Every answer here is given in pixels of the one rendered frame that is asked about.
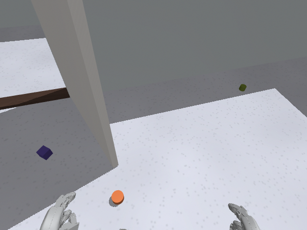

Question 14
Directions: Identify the left robot hand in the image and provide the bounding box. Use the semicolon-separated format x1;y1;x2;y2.
40;192;79;230

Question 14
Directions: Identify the right robot hand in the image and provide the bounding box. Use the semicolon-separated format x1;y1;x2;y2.
228;203;260;230

